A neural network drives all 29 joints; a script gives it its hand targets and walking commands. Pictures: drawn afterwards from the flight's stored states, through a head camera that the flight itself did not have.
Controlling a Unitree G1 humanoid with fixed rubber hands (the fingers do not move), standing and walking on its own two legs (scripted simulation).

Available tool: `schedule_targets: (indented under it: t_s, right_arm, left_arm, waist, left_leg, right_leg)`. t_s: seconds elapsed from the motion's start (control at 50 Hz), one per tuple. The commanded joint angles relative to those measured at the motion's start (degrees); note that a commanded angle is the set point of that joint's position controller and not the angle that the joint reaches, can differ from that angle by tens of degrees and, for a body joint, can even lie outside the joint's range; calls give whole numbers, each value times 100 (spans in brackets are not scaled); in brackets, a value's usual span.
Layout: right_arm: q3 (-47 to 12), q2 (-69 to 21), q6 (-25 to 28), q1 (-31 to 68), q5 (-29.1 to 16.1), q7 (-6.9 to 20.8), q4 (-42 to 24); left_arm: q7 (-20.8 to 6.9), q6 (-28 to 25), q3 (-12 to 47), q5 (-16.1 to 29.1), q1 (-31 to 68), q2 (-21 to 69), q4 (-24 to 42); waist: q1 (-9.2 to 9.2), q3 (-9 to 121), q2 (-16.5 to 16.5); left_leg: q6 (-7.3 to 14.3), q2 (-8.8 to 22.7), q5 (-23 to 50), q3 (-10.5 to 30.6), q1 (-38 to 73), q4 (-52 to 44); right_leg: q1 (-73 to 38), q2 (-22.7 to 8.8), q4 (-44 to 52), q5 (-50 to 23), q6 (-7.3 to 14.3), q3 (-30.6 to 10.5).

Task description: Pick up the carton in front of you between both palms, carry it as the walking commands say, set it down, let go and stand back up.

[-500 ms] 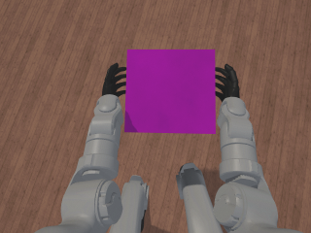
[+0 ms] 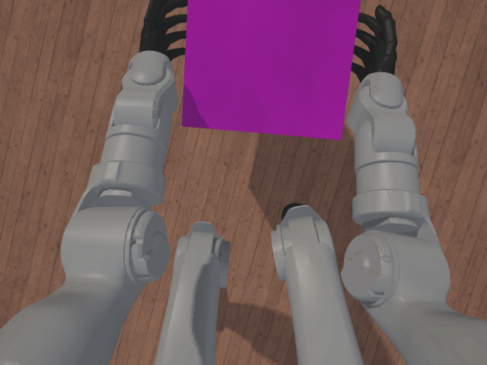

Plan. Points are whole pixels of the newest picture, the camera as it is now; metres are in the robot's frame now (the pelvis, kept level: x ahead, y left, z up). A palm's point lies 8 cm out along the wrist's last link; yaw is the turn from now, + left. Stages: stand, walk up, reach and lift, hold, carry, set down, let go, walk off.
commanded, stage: set down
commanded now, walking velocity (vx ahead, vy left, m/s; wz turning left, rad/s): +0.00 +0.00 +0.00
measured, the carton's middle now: (264, 72) +0.53 -0.08 -0.23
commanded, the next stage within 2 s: none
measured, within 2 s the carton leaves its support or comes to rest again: rests again in 0.42 s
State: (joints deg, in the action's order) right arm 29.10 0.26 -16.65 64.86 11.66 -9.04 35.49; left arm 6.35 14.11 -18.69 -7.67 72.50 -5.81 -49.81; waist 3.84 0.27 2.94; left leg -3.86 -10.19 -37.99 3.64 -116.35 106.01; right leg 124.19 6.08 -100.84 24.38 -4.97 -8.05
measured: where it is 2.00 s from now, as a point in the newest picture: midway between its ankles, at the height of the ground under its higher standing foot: (255, 275)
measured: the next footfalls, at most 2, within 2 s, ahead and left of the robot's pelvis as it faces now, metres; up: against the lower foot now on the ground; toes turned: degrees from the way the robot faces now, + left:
none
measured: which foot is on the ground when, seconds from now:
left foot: down 0.00-1.00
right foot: down 0.00-1.00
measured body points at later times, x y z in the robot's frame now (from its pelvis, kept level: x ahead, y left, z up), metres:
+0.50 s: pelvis +0.00 +0.01 -0.07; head +0.38 +0.00 +0.16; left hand +0.59 +0.05 -0.26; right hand +0.51 -0.24 -0.25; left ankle +0.06 +0.12 -0.44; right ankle +0.12 -0.14 -0.44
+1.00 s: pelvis -0.01 +0.01 -0.08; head +0.38 +0.01 +0.15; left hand +0.59 +0.05 -0.27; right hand +0.51 -0.25 -0.26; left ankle +0.06 +0.12 -0.44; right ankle +0.12 -0.13 -0.44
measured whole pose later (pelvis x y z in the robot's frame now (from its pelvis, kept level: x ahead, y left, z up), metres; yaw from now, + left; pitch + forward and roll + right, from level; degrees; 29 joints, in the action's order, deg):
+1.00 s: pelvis -0.01 +0.01 -0.08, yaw +0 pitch +42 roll -3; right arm 34.7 11.2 -13.6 78.4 8.4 1.1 48.6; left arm 4.0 12.2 -11.5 -8.2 92.4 -11.9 -62.8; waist 8.4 -18.1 1.3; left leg -2.1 -10.8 -40.4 3.7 -126.3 124.6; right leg 130.7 1.0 -117.1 28.8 -5.2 -3.2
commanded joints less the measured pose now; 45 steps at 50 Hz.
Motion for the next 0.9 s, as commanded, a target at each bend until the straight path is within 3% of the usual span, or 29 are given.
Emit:
schedule_targets:
  t_s: [0.0, 0.02, 0.04, 0.06, 0.08, 0.1, 0.12, 0.14, 0.16, 0.2, 0.26, 0.3, 0.34, 0.36, 0.38, 0.42, 0.44, 0.46, 0.5, 0.56, 0.58, 0.62, 0.64, 0.7, 0.72, 0.74, 0.82, 0.86, 0.88]
  right_arm:
    - [-2856, -4443, 167, 3875, -702, 1543, 18]
    - [-2804, -4330, 170, 4000, -667, 1521, 39]
    - [-2695, -4492, 159, 3994, -772, 1535, 62]
    - [-2708, -4155, 191, 4186, -721, 1557, 65]
    - [-2688, -4231, 209, 4237, -837, 1590, -64]
    - [-2814, -4146, 181, 4338, -818, 1590, 34]
    - [-2748, -4132, 226, 4579, -929, 1629, -62]
    - [-2819, -4070, 204, 4702, -1021, 1623, -5]
    - [-2609, -3869, 224, 4783, -1032, 1637, 106]
    - [-2766, -3722, 260, 4973, -1135, 1584, -82]
    - [-2541, -3604, 260, 4806, -1028, 1647, 397]
    - [-2361, -3379, 354, 5180, -1159, 1727, -256]
    - [-2453, -3281, 337, 5055, -1232, 1782, 62]
    - [-2230, -3004, 387, 5157, -1253, 1840, -37]
    - [-2224, -3164, 306, 4925, -1187, 1867, 303]
    - [-2108, -3145, 348, 4848, -1110, 1933, 278]
    - [-2137, -3169, 367, 4956, -1229, 1949, 389]
    - [-2090, -3193, 425, 5022, -1249, 1961, 107]
    - [-2121, -3222, 395, 5022, -1287, 2019, 158]
    - [-1929, -3365, 381, 4608, -1205, 2143, 566]
    - [-1805, -3307, 331, 4527, -1069, 2150, 922]
    - [-1856, -3310, 421, 4708, -1177, 2154, 719]
    - [-1785, -3215, 383, 4677, -989, 2177, 730]
    - [-1494, -2917, 322, 4729, -811, 2169, 1033]
    - [-1463, -2935, 341, 4368, -734, 2165, 1174]
    - [-1428, -2956, 323, 4489, -703, 2169, 1001]
    - [-1321, -2725, 412, 4361, -690, 2141, 1006]
    - [-1463, -2918, 390, 4610, -853, 2127, 912]
    - [-1271, -2655, 401, 4443, -768, 2107, 1095]
  left_arm:
    - [-1561, -117, 2239, 651, 3377, 4763, 69]
    - [-1562, -135, 2237, 710, 3417, 5032, 60]
    - [-1513, -141, 2257, 619, 3617, 4768, 83]
    - [-1478, -187, 2335, 809, 3738, 4746, 133]
    - [-1461, -182, 2271, 691, 3681, 4607, 100]
    - [-1418, -200, 2377, 806, 3724, 4633, 25]
    - [-1389, -230, 2361, 842, 4017, 4743, 296]
    - [-1361, -194, 2484, 1000, 4251, 4517, 220]
    - [-1318, -122, 2401, 850, 4179, 4406, -121]
    - [-1318, -192, 2539, 1083, 4461, 4313, 239]
    - [-1251, -207, 2606, 1133, 4375, 4512, -259]
    - [-1169, -266, 2851, 1325, 4780, 4432, 367]
    - [-1108, -274, 2874, 1308, 4812, 4401, 49]
    - [-1075, -229, 3129, 1406, 4966, 4244, 83]
    - [-1025, -270, 3023, 1315, 4900, 4227, 78]
    - [-1063, -267, 3101, 1347, 4705, 4303, 82]
    - [-1023, -295, 3034, 1368, 4695, 4221, -60]
    - [-996, -276, 2930, 1240, 4442, 4369, -288]
    - [-1006, -344, 2851, 1221, 4354, 4512, -228]
    - [-1020, -318, 2674, 904, 4150, 4408, -592]
    - [-1011, -351, 2609, 951, 4136, 4291, -613]
    - [-1018, -348, 2622, 857, 4052, 4344, -672]
    - [-1026, -321, 2392, 832, 4032, 4336, -898]
    - [-1058, -223, 2279, 652, 3971, 3981, -1086]
    - [-1123, -238, 2169, 626, 3920, 4042, -1147]
    - [-1142, -281, 2154, 566, 4022, 3916, -818]
    - [-1192, -253, 2012, 490, 3855, 3705, -1150]
    - [-1212, -246, 1846, 403, 3805, 3472, -1164]
    - [-1244, -182, 1825, 386, 3608, 3665, -1411]
  waist:
    - [300, 6798, -393]
    - [463, 6633, -237]
    - [192, 6490, -180]
    - [626, 6369, -228]
    - [205, 6544, -224]
    - [457, 6307, -335]
    - [365, 6711, -178]
    - [591, 6745, -369]
    - [454, 6343, -45]
    - [420, 6374, -8]
    - [879, 6161, 192]
    - [985, 6395, 701]
    - [956, 5877, 699]
    - [1265, 5976, 1055]
    - [1015, 5765, 1047]
    - [1208, 5661, 886]
    - [1101, 5519, 732]
    - [1010, 5803, 1009]
    - [987, 5553, 776]
    - [917, 4912, 950]
    - [1071, 4906, 941]
    - [795, 4738, 975]
    - [963, 4591, 750]
    - [892, 4085, 976]
    - [1184, 3985, 962]
    - [870, 3968, 982]
    - [871, 3551, 771]
    - [607, 3549, 362]
    - [845, 3507, 742]
  left_leg:
    - [208, -153, 1455, -783, 1240, -874]
    - [187, -188, 1392, -801, 1000, -870]
    - [207, -131, 1399, -794, 1139, -759]
    - [198, -109, 1481, -667, 823, -649]
    - [205, -113, 1629, -798, 1104, -502]
    - [201, -114, 1551, -700, 852, -541]
    - [236, -131, 1496, -770, 1016, -449]
    - [253, -128, 1612, -664, 1377, -426]
    - [228, -123, 1452, -704, 1259, -454]
    - [222, -144, 1526, -801, 1010, -145]
    - [155, -92, 1547, -660, 1196, -101]
    - [151, -92, 1987, -670, 1701, 115]
    - [88, -82, 2076, -584, 1778, 197]
    - [83, 38, 2343, -423, 2051, 253]
    - [61, 49, 2397, -526, 2097, 306]
    - [72, 31, 2773, -413, 1898, 401]
    - [68, -12, 2418, -503, 1497, 357]
    - [97, 7, 2525, -473, 1902, 425]
    - [126, -19, 2836, -391, 1780, 464]
    - [177, 49, 2663, -364, 1641, 520]
    - [180, -3, 2423, -431, 1606, 440]
    - [223, 28, 2412, -414, 1495, 408]
    - [252, -6, 2168, -388, 1286, 428]
    - [277, 31, 2050, -325, 1447, 339]
    - [248, -1, 1605, -424, 1045, 371]
    - [306, -3, 1813, -456, 1007, 400]
    - [334, 55, 1579, -435, 718, 353]
    - [441, 71, 1622, -430, 662, 426]
    - [356, 43, 1553, -412, 570, 426]
  right_leg:
    - [-5751, 84, 88, -2140, 0, 1230]
    - [-5760, 77, 113, -2093, 75, 1248]
    - [-5365, 101, -52, -2001, 34, 1206]
    - [-5347, 62, -147, -2239, 134, 1214]
    - [-5365, 27, -200, -2237, 29, 1139]
    - [-5355, 34, -312, -2282, 85, 1204]
    - [-5453, 56, -368, -2189, 90, 1220]
    - [-5177, 32, -483, -2195, 52, 1364]
    - [-4906, -13, -519, -1953, 85, 1358]
    - [-4982, -52, -660, -2008, 153, 1275]
    - [-4660, -65, -850, -2103, 165, 1419]
    - [-4323, -126, -919, -2379, 200, 1400]
    - [-3972, -122, -1049, -2275, 222, 1390]
    - [-3970, -256, -1176, -2547, 299, 1401]
    - [-3775, -235, -1126, -2488, 260, 1321]
    - [-3829, -251, -1227, -2884, 264, 1382]
    - [-4189, -217, -1203, -2792, 295, 1311]
    - [-4005, -198, -1309, -2744, 230, 1361]
    - [-3926, -208, -1352, -2913, 268, 1303]
    - [-3356, -144, -1359, -2717, 266, 1233]
    - [-3195, -118, -1261, -2427, 272, 1368]
    - [-3108, -127, -1328, -2468, 262, 1289]
    - [-3088, -159, -1271, -2158, 286, 1297]
    - [-2411, -211, -1293, -1692, 259, 1365]
    - [-2697, -196, -1278, -1594, 316, 1428]
    - [-2684, -190, -1229, -1735, 306, 1231]
    - [-2666, -209, -1308, -1573, 280, 1280]
    - [-2640, -197, -1311, -1547, 188, 1280]
    - [-2724, -122, -1275, -1583, 281, 1263]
